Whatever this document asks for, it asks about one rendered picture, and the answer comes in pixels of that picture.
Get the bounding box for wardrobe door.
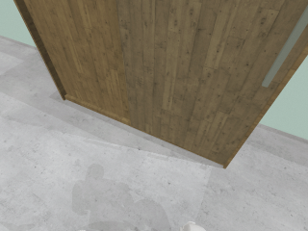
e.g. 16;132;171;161
23;0;131;119
115;0;308;165

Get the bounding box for handle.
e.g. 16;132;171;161
262;5;308;88

